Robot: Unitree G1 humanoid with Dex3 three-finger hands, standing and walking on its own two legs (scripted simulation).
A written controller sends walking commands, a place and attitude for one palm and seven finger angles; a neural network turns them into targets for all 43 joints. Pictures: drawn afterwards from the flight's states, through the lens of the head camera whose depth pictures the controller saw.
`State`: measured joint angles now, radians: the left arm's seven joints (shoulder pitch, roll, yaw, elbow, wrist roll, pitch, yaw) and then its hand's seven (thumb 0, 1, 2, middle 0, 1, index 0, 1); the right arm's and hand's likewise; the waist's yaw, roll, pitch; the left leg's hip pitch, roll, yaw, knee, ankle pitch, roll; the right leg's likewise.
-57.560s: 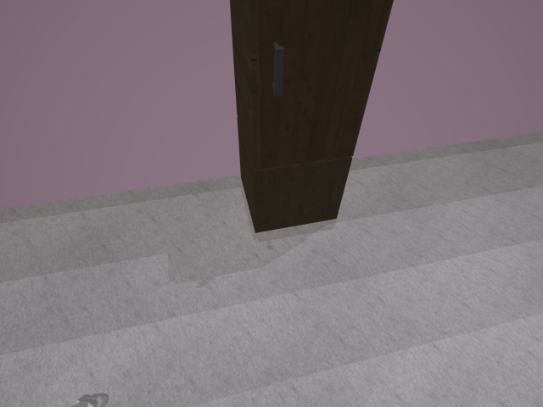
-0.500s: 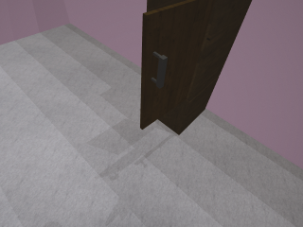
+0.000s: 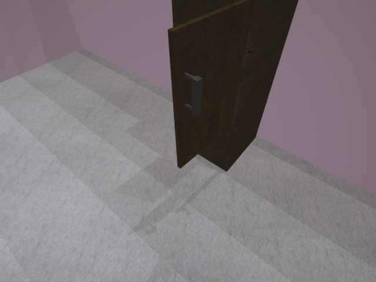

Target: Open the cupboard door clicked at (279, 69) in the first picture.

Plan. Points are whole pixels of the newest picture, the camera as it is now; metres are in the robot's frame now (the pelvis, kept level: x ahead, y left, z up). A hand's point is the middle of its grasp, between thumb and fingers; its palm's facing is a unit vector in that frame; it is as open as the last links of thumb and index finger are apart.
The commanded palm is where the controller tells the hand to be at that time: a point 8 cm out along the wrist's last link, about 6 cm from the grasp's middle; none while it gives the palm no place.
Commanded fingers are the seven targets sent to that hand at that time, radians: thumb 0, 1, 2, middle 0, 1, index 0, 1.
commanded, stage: let the arm hang, fingers relaxed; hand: left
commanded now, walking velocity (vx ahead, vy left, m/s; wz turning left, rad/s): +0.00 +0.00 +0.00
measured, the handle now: (192, 94) +0.65 +0.03 +0.04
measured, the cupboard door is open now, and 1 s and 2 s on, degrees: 85 85 85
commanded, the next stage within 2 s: look to check the result in 0.22 s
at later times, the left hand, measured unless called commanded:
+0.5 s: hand out of the picture +0.00 +0.15 -0.17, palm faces +0.04 -0.98 -0.19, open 7.4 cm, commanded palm none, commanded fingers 0.00 0.90 0.90 -0.20 -0.30 -0.20 -0.30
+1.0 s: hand out of the picture +0.03 +0.15 -0.17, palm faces +0.04 -0.98 -0.22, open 7.4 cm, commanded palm none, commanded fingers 0.00 0.90 0.90 -0.20 -0.30 -0.20 -0.30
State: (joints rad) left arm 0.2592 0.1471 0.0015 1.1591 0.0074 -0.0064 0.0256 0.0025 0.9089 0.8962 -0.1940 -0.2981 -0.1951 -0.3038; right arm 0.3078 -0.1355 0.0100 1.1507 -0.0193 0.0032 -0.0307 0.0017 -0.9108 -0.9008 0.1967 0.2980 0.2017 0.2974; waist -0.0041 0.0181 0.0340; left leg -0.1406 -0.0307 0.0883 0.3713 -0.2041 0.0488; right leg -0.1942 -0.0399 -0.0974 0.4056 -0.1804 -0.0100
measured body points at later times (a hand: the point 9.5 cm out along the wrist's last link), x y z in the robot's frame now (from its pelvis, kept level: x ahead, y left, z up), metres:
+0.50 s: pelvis +0.01 -0.02 +0.00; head +0.03 -0.03 +0.45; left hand +0.00 +0.20 -0.16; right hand -0.01 -0.22 -0.17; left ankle +0.00 +0.08 -0.74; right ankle +0.03 -0.11 -0.74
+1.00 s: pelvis +0.03 -0.03 +0.00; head +0.04 -0.05 +0.45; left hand +0.03 +0.20 -0.15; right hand +0.02 -0.25 -0.17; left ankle +0.00 +0.08 -0.74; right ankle +0.03 -0.11 -0.74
